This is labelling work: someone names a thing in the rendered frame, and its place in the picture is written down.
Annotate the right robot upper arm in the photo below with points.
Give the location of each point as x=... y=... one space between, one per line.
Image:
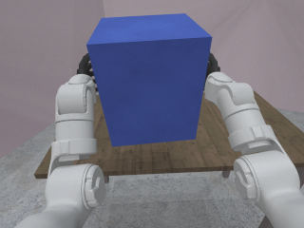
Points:
x=269 y=180

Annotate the table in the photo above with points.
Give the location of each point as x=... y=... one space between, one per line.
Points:
x=210 y=151

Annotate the right robot forearm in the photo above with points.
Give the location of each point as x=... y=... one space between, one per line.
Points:
x=248 y=132

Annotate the left robot upper arm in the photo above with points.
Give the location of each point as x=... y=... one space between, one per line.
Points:
x=73 y=191

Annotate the left robot forearm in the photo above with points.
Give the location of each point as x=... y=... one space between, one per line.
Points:
x=74 y=118

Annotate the carton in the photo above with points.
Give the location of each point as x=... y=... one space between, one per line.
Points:
x=150 y=73

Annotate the robot left hand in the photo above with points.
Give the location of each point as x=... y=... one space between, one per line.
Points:
x=84 y=68

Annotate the robot right hand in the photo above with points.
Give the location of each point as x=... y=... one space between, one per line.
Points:
x=211 y=67

